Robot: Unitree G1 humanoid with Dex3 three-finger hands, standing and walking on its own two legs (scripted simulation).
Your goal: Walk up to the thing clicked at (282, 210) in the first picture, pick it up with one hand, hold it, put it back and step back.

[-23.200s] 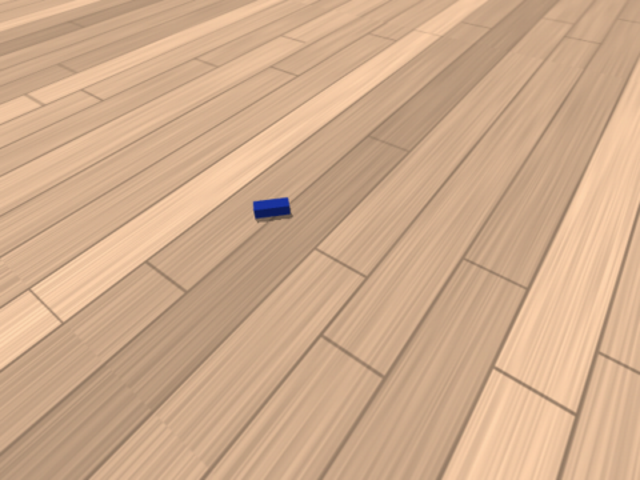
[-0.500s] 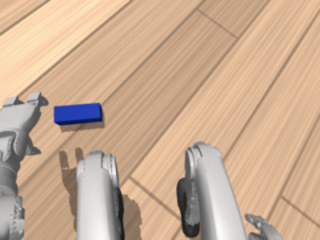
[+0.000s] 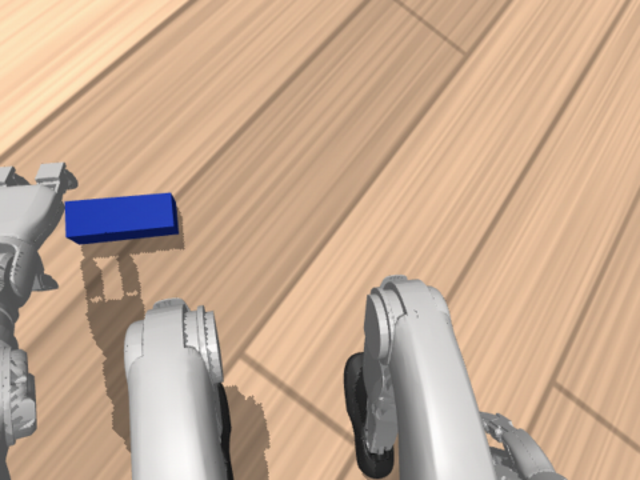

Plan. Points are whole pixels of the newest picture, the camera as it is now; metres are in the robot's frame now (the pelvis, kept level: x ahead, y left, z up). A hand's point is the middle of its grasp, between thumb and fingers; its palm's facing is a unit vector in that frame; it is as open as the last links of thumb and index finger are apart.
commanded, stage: rise first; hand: left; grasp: from above
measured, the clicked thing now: (125, 218) +0.49 +0.28 -0.31
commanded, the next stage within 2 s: none
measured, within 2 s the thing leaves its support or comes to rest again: neither
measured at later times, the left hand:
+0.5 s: hand (58, 234) +0.43 +0.33 -0.18, palm faces -0.46 -0.07 -0.88, open 14.1 cm
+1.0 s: hand (68, 228) +0.44 +0.32 -0.20, palm faces -0.45 -0.07 -0.89, open 14.2 cm
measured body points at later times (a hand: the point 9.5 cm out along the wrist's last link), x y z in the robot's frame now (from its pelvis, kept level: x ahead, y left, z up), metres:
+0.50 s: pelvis +0.01 +0.00 -0.01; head +0.24 +0.07 +0.36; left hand +0.45 +0.33 -0.13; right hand +0.08 -0.28 -0.12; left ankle +0.08 +0.13 -0.30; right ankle +0.10 -0.14 -0.30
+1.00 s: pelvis +0.01 +0.00 -0.02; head +0.25 +0.07 +0.35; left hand +0.46 +0.32 -0.14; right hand +0.07 -0.28 -0.13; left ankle +0.08 +0.13 -0.30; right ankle +0.10 -0.14 -0.30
